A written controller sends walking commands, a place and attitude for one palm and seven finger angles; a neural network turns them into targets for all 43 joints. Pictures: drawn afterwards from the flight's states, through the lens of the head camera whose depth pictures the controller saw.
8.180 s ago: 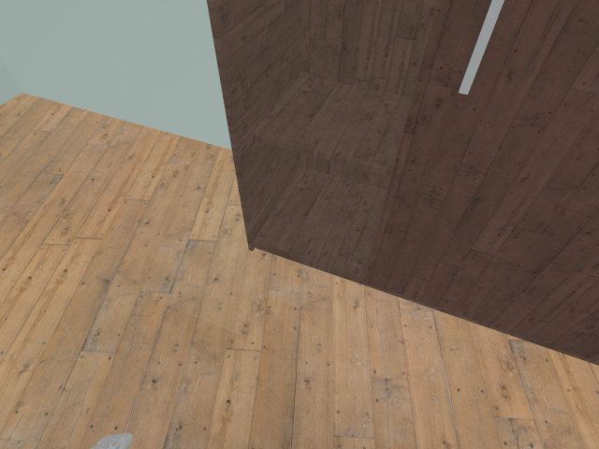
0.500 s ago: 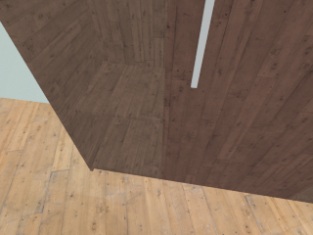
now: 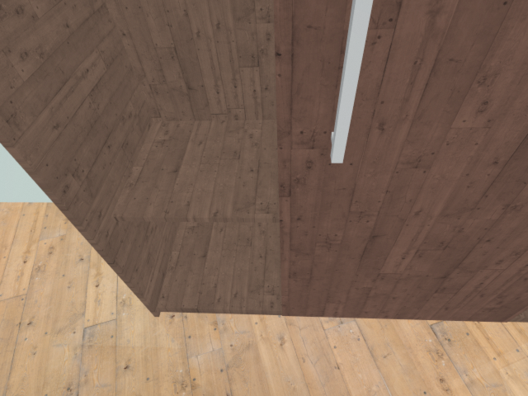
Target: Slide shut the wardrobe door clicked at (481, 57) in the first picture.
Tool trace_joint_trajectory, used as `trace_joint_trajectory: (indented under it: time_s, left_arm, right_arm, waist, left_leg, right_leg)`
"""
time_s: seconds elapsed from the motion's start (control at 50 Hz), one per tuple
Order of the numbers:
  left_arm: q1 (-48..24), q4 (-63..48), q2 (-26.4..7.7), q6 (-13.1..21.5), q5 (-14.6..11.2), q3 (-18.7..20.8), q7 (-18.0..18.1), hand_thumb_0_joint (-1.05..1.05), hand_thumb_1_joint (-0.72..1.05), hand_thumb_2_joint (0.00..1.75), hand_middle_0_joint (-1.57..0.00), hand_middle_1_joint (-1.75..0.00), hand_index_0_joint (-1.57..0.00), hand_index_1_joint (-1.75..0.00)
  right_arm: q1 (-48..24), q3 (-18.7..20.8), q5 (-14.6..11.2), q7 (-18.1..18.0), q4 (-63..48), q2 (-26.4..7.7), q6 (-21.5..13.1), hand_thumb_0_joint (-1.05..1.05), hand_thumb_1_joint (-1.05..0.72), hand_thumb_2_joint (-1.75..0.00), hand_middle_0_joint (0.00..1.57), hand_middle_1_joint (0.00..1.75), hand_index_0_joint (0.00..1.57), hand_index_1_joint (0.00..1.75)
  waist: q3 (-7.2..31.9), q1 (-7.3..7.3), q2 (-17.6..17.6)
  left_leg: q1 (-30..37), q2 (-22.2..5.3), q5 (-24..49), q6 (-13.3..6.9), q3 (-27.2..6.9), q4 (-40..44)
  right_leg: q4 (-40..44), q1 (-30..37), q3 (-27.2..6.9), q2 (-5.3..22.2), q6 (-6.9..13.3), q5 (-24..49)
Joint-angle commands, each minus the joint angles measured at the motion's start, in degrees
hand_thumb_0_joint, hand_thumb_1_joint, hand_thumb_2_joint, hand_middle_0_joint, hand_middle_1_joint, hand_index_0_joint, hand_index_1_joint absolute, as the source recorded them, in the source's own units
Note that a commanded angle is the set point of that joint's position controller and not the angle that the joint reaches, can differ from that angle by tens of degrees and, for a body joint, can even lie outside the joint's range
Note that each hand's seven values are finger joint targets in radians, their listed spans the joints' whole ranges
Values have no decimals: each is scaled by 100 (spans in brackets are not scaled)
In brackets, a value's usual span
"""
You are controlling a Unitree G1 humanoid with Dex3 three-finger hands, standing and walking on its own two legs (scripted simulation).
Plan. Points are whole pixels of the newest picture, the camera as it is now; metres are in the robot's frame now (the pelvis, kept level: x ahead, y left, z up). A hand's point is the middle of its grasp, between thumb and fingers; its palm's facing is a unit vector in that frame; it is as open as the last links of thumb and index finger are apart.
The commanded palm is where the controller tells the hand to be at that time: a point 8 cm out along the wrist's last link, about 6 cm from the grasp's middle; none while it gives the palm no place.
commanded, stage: shuffle to correct the standing spot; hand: right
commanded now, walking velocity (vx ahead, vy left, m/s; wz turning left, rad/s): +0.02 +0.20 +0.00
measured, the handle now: (350, 55) +0.46 -0.09 +0.28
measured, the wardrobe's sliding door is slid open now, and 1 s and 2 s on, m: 0.48 0.48 0.48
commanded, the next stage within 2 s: come to a stop and stand still in 0.04 s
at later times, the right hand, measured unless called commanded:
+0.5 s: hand out of the picture +0.07 -0.10 -0.16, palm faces +0.08 +0.97 -0.23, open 7.3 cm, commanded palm none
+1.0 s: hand out of the picture -0.04 -0.12 -0.15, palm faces +0.07 +0.97 -0.23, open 7.4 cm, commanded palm none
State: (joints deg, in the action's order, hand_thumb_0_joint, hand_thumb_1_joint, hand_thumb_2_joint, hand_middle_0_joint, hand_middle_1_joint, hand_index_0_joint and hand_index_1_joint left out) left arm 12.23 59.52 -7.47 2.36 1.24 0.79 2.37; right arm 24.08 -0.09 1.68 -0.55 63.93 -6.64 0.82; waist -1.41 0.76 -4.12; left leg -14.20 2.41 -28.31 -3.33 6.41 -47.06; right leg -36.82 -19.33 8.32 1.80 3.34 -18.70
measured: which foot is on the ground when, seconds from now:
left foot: up 0.00-0.26, down 0.28-0.60, up 0.62-0.94, down 0.96-1.00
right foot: down 0.00-0.28, up 0.30-0.56, down 0.58-1.00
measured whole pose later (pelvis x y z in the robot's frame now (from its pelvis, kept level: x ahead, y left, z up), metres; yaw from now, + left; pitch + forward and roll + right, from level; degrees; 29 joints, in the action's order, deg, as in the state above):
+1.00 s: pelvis -0.03 +0.05 +0.01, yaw -2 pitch +0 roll -1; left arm 15.2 59.0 -10.2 -1.4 0.4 1.6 1.3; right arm 17.4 0.8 1.6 -2.5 61.3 -6.7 1.9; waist -1.2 0.0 2.1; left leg -7.3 -0.6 -20.6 -1.8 2.8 -27.7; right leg -23.5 -16.1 7.9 -4.1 5.4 -7.9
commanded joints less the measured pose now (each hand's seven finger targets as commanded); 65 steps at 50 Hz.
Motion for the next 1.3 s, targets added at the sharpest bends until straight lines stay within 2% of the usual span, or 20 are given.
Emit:
trace_joint_trajectory:
  time_s: [0.0, 0.08, 0.18, 0.22, 0.26, 0.3, 0.34, 0.4, 0.48, 0.54, 0.56, 0.58, 0.6, 0.68, 0.82, 0.92, 0.96, 1.0, 1.1, 1.28]
  left_arm:
    - [1018, 96, -1006, -27, 22, 201, 174, 0, 90, 90, -20, -30, -20, -30]
    - [377, -129, -1049, 33, 52, 230, 124, 0, 90, 90, -20, -30, -20, -30]
    - [268, -245, -1212, -143, 88, 312, -12, 0, 90, 90, -20, -30, -20, -30]
    - [298, -240, -949, -169, 52, 239, -80, 0, 90, 90, -20, -30, -20, -30]
    - [777, -328, -375, -260, -47, 133, -111, 0, 90, 90, -20, -30, -20, -30]
    - [549, -352, -412, -294, -73, 179, -144, 0, 90, 90, -20, -30, -20, -30]
    - [622, -293, -555, -316, -89, 162, -112, 0, 90, 90, -20, -30, -20, -30]
    - [429, -360, -631, -369, -119, 202, -127, 0, 90, 90, -20, -30, -20, -30]
    - [477, -503, -557, -411, -110, 193, -168, 0, 90, 90, -20, -30, -20, -30]
    - [1123, -326, -599, -359, -84, 200, -162, 0, 90, 90, -20, -30, -20, -30]
    - [1064, -413, -947, -321, -29, 248, -151, 0, 90, 90, -20, -30, -20, -30]
    - [869, -583, -1213, -350, 2, 297, -129, 0, 90, 90, -20, -30, -20, -30]
    - [501, -707, -1099, -370, 21, 267, -113, 0, 90, 90, -20, -30, -20, -30]
    - [-12, -831, -870, -261, 9, 151, -96, 0, 90, 90, -20, -30, -20, -30]
    - [579, -497, -832, -273, 17, 163, -30, 0, 90, 90, -20, -30, -20, -30]
    - [649, -287, -746, -295, -57, 132, -91, 0, 90, 90, -20, -30, -20, -30]
    - [574, -256, -553, -322, -109, 93, -112, 0, 90, 90, -20, -30, -20, -30]
    - [582, -109, -522, -344, -57, 57, -130, 0, 90, 90, -20, -30, -20, -30]
    - [798, 278, -548, -301, -87, -40, -106, 0, 90, 90, -20, -30, -20, -30]
    - [994, 479, -411, -308, -73, -53, -54, 0, 90, 90, -20, -30, -20, -30]
  right_arm:
    - [-282, 258, 67, -1, -642, -633, -14, 0, -90, -90, 20, 30, 20, 30]
    - [83, 287, 24, 110, -573, -402, 164, 0, -90, -90, 20, 30, 20, 30]
    - [-61, 236, 0, 81, -631, -305, 24, 0, -90, -90, 20, 30, 20, 30]
    - [351, 248, -16, 11, -422, -556, -148, 0, -90, -90, 20, 30, 20, 30]
    - [15, 329, -8, -66, -565, -1442, -287, 0, -90, -90, 20, 30, 20, 30]
    - [-459, 339, 23, -57, -775, -1485, -201, 0, -90, -90, 20, 30, 20, 30]
    - [-558, 380, 22, -142, -729, -1456, -256, 0, -90, -90, 20, 30, 20, 30]
    - [-470, 466, 41, -218, -753, -1502, -152, 0, -90, -90, 20, 30, 20, 30]
    - [-672, 568, 35, -270, -884, -1662, -56, 0, -90, -90, 20, 30, 20, 30]
    - [-1070, 538, -28, -230, -1062, -1408, 66, 0, -90, -90, 20, 30, 20, 30]
    - [-1035, 463, -60, -208, -1156, -1032, 136, 0, -90, -90, 20, 30, 20, 30]
    - [-1068, 420, -49, -214, -1203, -805, 188, 0, -90, -90, 20, 30, 20, 30]
    - [-1077, 421, -37, -223, -1174, -871, 229, 0, -90, -90, 20, 30, 20, 30]
    - [-683, 447, 40, -150, -788, -836, 213, 0, -90, -90, 20, 30, 20, 30]
    - [-608, 279, 6, -154, -712, -616, 156, 0, -90, -90, 20, 30, 20, 30]
    - [72, 200, -30, -257, -383, -596, 30, 0, -90, -90, 20, 30, 20, 30]
    - [5, 157, -33, -278, -355, -788, -36, 0, -90, -90, 20, 30, 20, 30]
    - [-415, 102, -65, -275, -386, -677, -154, 0, -90, -90, 20, 30, 20, 30]
    - [-101, 47, -113, -267, -246, -568, -157, 0, -90, -90, 20, 30, 20, 30]
    - [335, 36, -111, -240, 24, -421, -133, 0, -90, -90, 20, 30, 20, 30]
  waist:
    - [-468, -220, 1163]
    - [-154, 112, 1198]
    - [26, 40, 1370]
    - [291, 220, 723]
    - [569, -50, -1461]
    - [108, -89, -210]
    - [302, -11, -1535]
    - [270, 148, -1091]
    - [348, 78, -694]
    - [310, -256, 2]
    - [205, -200, 1445]
    - [19, -171, 2225]
    - [-186, -96, 1608]
    - [-186, 123, 912]
    - [182, -142, 693]
    - [276, 29, 250]
    - [-28, -97, -204]
    - [-430, -251, -1066]
    - [-494, -172, 396]
    - [-612, -91, 543]
  left_leg:
    - [-2175, -672, 276, 240, -924, -2282]
    - [-1148, -702, 956, 388, -690, -1243]
    - [-334, -458, 1201, 535, -59, 829]
    - [522, -436, 2036, 571, -106, 1987]
    - [283, -2182, 3001, -12, -2169, 2928]
    - [-250, -2160, 3463, -363, -1862, 2804]
    - [389, -2108, 5274, -440, -1835, 2341]
    - [670, -2278, 5717, -710, -1686, 2249]
    - [280, -2376, 4673, -728, -1739, 2206]
    - [-855, -1587, 2340, -152, -1176, 1639]
    - [-1367, -850, 752, 170, -660, 770]
    - [-1368, -427, -475, 388, -375, -359]
    - [-1060, -531, -209, 283, -736, -1120]
    - [-1201, -561, 826, 370, -800, -1985]
    - [-711, -556, 5, 343, -539, 375]
    - [770, -598, 1308, 161, -646, 2971]
    - [242, -1282, 975, -181, -1448, 3256]
    - [-222, -1348, 1632, -255, -1468, 3383]
    - [-245, -883, 1017, -16, -1113, 3160]
    - [-259, -794, 529, -14, -1056, 3153]
  right_leg:
    - [2101, 782, -2504, 2387, 1166, 2876]
    - [2041, 95, -969, 1601, 606, 2471]
    - [1513, 26, -745, 1183, 325, 1083]
    - [652, -156, -405, 600, -114, 431]
    - [-524, -315, -382, -12, -470, -1436]
    - [-871, -139, -495, 20, -392, -1230]
    - [-1292, -563, -615, 21, -473, -1130]
    - [-1289, -676, -572, -115, -539, -1224]
    - [-380, -96, -637, -128, -535, -712]
    - [1458, 1478, -422, -115, -439, 774]
    - [2114, 1445, -1510, 759, -143, 969]
    - [2384, 672, -2230, 1501, 320, 1524]
    - [2366, -40, -2024, 1533, 694, 1191]
    - [2531, -122, -1556, 1002, 549, 363]
    - [2464, 1119, -2009, 1217, 845, 672]
    - [2184, 691, -1678, 739, 241, 360]
    - [1758, 711, -1093, 172, -223, 226]
    - [1498, 887, -938, 152, -204, 814]
    - [1948, 1212, -1199, 402, -97, 823]
    - [2319, 910, -1376, 429, -97, -15]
